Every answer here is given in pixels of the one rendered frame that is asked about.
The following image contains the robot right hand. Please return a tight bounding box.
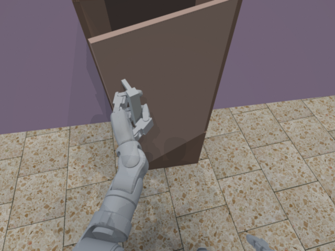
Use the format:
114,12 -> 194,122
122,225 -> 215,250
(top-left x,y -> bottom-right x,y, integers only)
246,234 -> 275,251

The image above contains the robot left upper arm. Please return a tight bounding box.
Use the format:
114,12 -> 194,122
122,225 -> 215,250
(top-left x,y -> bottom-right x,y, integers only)
74,237 -> 125,251

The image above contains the robot left forearm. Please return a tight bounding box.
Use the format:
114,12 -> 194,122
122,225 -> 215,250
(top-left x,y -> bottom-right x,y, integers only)
72,141 -> 149,251

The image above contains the robot left hand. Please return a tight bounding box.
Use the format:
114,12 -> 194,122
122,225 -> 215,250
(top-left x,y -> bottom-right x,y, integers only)
110,90 -> 154,146

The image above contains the handle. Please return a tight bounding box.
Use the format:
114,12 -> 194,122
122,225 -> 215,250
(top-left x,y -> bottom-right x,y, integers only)
121,79 -> 143,125

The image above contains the cupboard door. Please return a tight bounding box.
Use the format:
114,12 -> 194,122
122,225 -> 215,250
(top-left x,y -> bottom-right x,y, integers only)
88,0 -> 238,163

